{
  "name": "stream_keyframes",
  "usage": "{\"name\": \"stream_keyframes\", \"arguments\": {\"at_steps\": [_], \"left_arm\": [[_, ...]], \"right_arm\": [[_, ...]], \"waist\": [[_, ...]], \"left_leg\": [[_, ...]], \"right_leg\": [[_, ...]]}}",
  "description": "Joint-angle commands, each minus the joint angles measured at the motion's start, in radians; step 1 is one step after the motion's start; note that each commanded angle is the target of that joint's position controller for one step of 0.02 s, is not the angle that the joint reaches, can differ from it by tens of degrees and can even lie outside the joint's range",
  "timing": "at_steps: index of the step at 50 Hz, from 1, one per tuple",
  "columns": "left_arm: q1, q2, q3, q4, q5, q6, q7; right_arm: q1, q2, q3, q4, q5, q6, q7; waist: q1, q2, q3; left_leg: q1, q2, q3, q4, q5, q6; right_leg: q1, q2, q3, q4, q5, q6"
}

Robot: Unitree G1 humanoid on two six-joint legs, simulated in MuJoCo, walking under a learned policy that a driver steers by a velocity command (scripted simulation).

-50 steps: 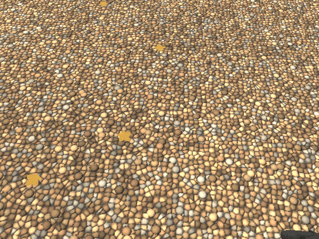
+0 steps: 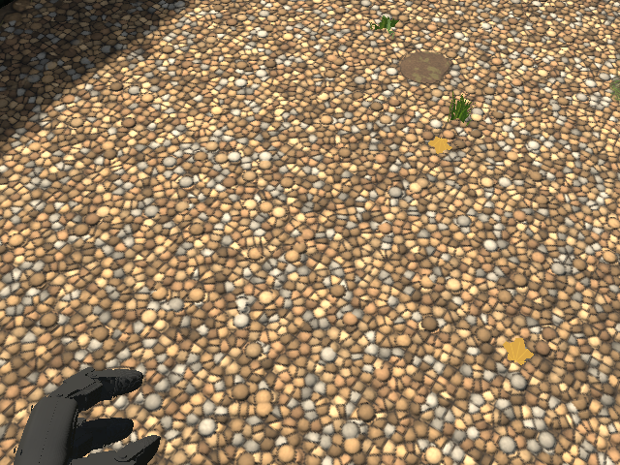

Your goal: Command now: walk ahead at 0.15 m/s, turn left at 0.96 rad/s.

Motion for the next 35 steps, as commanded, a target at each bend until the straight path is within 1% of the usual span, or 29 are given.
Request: {"name": "stream_keyframes", "arguments": {"at_steps": [1,2,3,4,5,6,7,9,10,11,13,14,15,16,17,18,19,20,21,22,23,24,25,27,29,31,33,34,35], "left_arm": [[0.090,0.095,0.037,-0.027,0.005,0.013,0.004],[0.088,0.089,0.036,-0.026,-0.001,0.018,0.003],[0.073,0.084,0.036,-0.028,-0.008,0.022,0.001],[0.046,0.084,0.037,-0.033,-0.015,0.022,-0.001],[0.012,0.086,0.039,-0.041,-0.020,0.017,-0.002],[-0.019,0.088,0.040,-0.051,-0.022,0.007,-0.002],[-0.045,0.089,0.041,-0.059,-0.021,-0.007,-0.002],[-0.077,0.087,0.044,-0.071,-0.020,-0.036,-0.005],[-0.079,0.087,0.047,-0.073,-0.023,-0.047,-0.008],[-0.065,0.091,0.052,-0.070,-0.030,-0.056,-0.010],[-0.018,0.104,0.066,-0.062,-0.045,-0.069,-0.013],[0.026,0.111,0.075,-0.054,-0.050,-0.075,-0.013],[0.089,0.121,0.086,-0.039,-0.051,-0.079,-0.012],[0.208,0.141,0.095,-0.023,-0.041,-0.083,-0.009],[0.372,0.188,0.103,-0.018,-0.019,-0.083,-0.008],[0.407,0.242,0.114,0.004,-0.003,-0.086,-0.024],[0.342,0.194,0.108,-0.016,-0.019,-0.081,-0.024],[0.351,0.159,0.095,-0.011,-0.027,-0.070,-0.014],[0.358,0.148,0.087,-0.011,-0.025,-0.060,-0.008],[0.357,0.133,0.077,0.003,-0.022,-0.054,-0.005],[0.362,0.117,0.068,0.014,-0.019,-0.054,-0.004],[0.373,0.105,0.062,0.025,-0.016,-0.057,-0.006],[0.382,0.098,0.058,0.036,-0.013,-0.060,-0.008],[0.383,0.090,0.052,0.053,-0.003,-0.062,-0.009],[0.383,0.089,0.047,0.065,0.008,-0.064,-0.009],[0.420,0.100,0.046,0.087,0.008,-0.063,-0.007],[0.462,0.123,0.046,0.112,0.000,-0.055,-0.003],[0.461,0.142,0.047,0.118,0.001,-0.050,0.000],[0.456,0.179,0.052,0.118,0.002,-0.046,0.006]], "right_arm": [[-0.016,-0.201,-0.063,-0.095,0.009,0.005,-0.046],[-0.017,-0.195,-0.060,-0.099,0.015,0.017,-0.055],[-0.023,-0.183,-0.053,-0.106,0.021,0.026,-0.062],[-0.021,-0.171,-0.047,-0.111,0.021,0.030,-0.062],[-0.019,-0.166,-0.042,-0.112,0.017,0.028,-0.060],[-0.012,-0.163,-0.040,-0.108,0.013,0.024,-0.056],[0.000,-0.160,-0.039,-0.100,0.011,0.020,-0.054],[0.022,-0.154,-0.038,-0.083,0.012,0.013,-0.047],[0.025,-0.149,-0.036,-0.079,0.013,0.012,-0.044],[0.018,-0.142,-0.032,-0.079,0.013,0.011,-0.040],[-0.007,-0.127,-0.025,-0.086,0.014,0.009,-0.029],[-0.020,-0.117,-0.019,-0.090,0.018,0.008,-0.024],[-0.020,-0.094,-0.010,-0.090,0.021,0.006,-0.020],[-0.007,-0.046,0.008,-0.089,0.016,0.003,-0.013],[-0.022,0.029,0.034,-0.114,0.005,-0.010,-0.009],[-0.030,-0.018,0.032,-0.175,0.045,-0.025,-0.010],[-0.063,-0.107,0.015,-0.154,0.036,-0.023,-0.014],[-0.078,-0.141,0.001,-0.136,0.013,-0.020,-0.015],[-0.064,-0.128,0.000,-0.122,0.001,-0.016,-0.015],[-0.080,-0.107,0.003,-0.129,0.006,-0.015,-0.010],[-0.089,-0.090,0.006,-0.133,0.015,-0.015,-0.005],[-0.096,-0.074,0.010,-0.139,0.022,-0.016,-0.002],[-0.103,-0.062,0.014,-0.144,0.028,-0.018,0.002],[-0.123,-0.052,0.017,-0.150,0.034,-0.017,0.006],[-0.160,-0.050,0.018,-0.157,0.032,-0.018,0.010],[-0.214,-0.042,0.023,-0.164,0.030,-0.022,0.023],[-0.278,-0.018,0.033,-0.177,0.030,-0.031,0.046],[-0.292,-0.012,0.035,-0.182,0.032,-0.036,0.056],[-0.296,-0.017,0.032,-0.186,0.033,-0.039,0.064]], "waist": [[0.075,0.001,-0.311],[0.076,0.003,-0.335],[0.069,0.019,-0.329],[0.052,0.044,-0.298],[0.034,0.082,-0.251],[0.018,0.118,-0.210],[0.002,0.138,-0.188],[-0.026,0.151,-0.172],[-0.032,0.154,-0.168],[-0.028,0.159,-0.164],[-0.006,0.175,-0.146],[0.023,0.170,-0.139],[0.058,0.140,-0.149],[0.113,0.073,-0.213],[0.171,-0.059,-0.297],[0.146,-0.253,-0.258],[0.149,-0.183,-0.146],[0.156,-0.114,-0.098],[0.144,-0.056,-0.094],[0.135,-0.053,-0.059],[0.130,-0.071,-0.051],[0.131,-0.084,-0.052],[0.128,-0.087,-0.053],[0.118,-0.075,-0.036],[0.118,-0.060,-0.010],[0.135,-0.030,0.013],[0.150,-0.005,0.033],[0.139,-0.008,0.028],[0.118,-0.037,-0.001]], "left_leg": [[0.243,0.254,-0.366,-0.091,0.515,0.121],[0.246,0.240,-0.372,-0.103,0.362,0.114],[0.236,0.222,-0.391,-0.132,0.106,0.106],[0.218,0.210,-0.421,-0.173,-0.174,0.101],[0.201,0.205,-0.453,-0.207,-0.356,0.099],[0.196,0.203,-0.473,-0.222,-0.421,0.097],[0.207,0.202,-0.482,-0.221,-0.432,0.096],[0.234,0.200,-0.491,-0.194,-0.421,0.094],[0.230,0.198,-0.499,-0.178,-0.424,0.092],[0.206,0.191,-0.507,-0.162,-0.433,0.089],[0.122,0.184,-0.522,-0.125,-0.451,0.080],[0.070,0.178,-0.520,-0.087,-0.468,0.068],[-0.001,0.155,-0.491,-0.013,-0.517,0.039],[-0.132,0.113,-0.409,0.182,-0.629,-0.004],[-0.300,0.016,-0.220,0.476,-0.623,-0.050],[-0.535,0.083,-0.156,0.630,-0.503,-0.067],[-0.596,0.164,-0.101,0.720,-0.400,-0.095],[-0.602,0.189,-0.069,0.777,-0.333,-0.102],[-0.576,0.218,-0.041,0.812,-0.286,-0.102],[-0.576,0.255,-0.023,0.819,-0.245,-0.101],[-0.563,0.287,-0.001,0.833,-0.212,-0.096],[-0.562,0.305,0.018,0.853,-0.169,-0.096],[-0.569,0.315,0.027,0.873,-0.125,-0.099],[-0.576,0.322,0.031,0.853,-0.045,-0.112],[-0.554,0.314,0.058,0.763,0.037,-0.124],[-0.549,0.304,0.109,0.652,0.086,-0.115],[-0.525,0.286,0.173,0.508,0.096,-0.085],[-0.458,0.257,0.220,0.427,0.087,-0.061],[-0.344,0.216,0.273,0.364,0.077,-0.038]], "right_leg": [[-0.019,0.023,0.001,-0.081,0.065,0.034],[-0.019,0.026,0.005,-0.123,0.109,0.043],[-0.026,0.025,0.010,-0.178,0.157,0.046],[-0.035,0.023,0.016,-0.237,0.199,0.046],[-0.046,0.024,0.020,-0.301,0.224,0.044],[-0.050,0.025,0.023,-0.361,0.239,0.043],[-0.048,0.026,0.027,-0.419,0.254,0.041],[-0.016,0.030,0.027,-0.521,0.275,0.034],[0.020,0.034,0.024,-0.562,0.280,0.031],[0.080,0.038,0.019,-0.599,0.280,0.028],[0.230,0.044,-0.001,-0.646,0.265,0.021],[0.322,0.036,-0.016,-0.687,0.281,0.011],[0.446,0.009,-0.024,-0.729,0.297,-0.007],[0.653,-0.093,0.052,-0.717,0.224,-0.056],[0.842,-0.267,0.303,-0.776,-0.051,-0.143],[0.857,-0.425,0.674,-0.909,-0.403,-0.235],[0.769,-0.417,0.631,-0.921,-0.404,-0.218],[0.722,-0.369,0.488,-0.910,-0.297,-0.180],[0.677,-0.327,0.365,-0.908,-0.186,-0.147],[0.624,-0.295,0.259,-0.925,-0.084,-0.133],[0.583,-0.268,0.175,-0.946,-0.018,-0.122],[0.562,-0.247,0.107,-0.959,0.044,-0.120],[0.548,-0.233,0.048,-0.966,0.105,-0.124],[0.513,-0.213,-0.062,-0.985,0.217,-0.126],[0.484,-0.195,-0.160,-1.012,0.322,-0.126],[0.519,-0.203,-0.225,-1.028,0.420,-0.116],[0.581,-0.213,-0.285,-1.024,0.570,-0.089],[0.595,-0.209,-0.329,-1.000,0.773,-0.067],[0.594,-0.212,-0.367,-0.959,1.057,-0.053]]}}
Next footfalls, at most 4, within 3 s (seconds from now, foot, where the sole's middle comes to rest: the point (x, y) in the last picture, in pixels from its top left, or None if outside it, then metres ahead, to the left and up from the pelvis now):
0.32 right None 0.31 -0.16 -0.77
0.80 left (166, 394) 0.53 0.25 -0.77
1.22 right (71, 233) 0.94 0.51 -0.77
1.68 left None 0.73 0.94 -0.77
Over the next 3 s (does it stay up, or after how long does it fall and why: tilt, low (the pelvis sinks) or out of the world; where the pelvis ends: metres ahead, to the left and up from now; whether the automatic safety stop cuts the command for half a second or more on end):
stays up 0.54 1.71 0.01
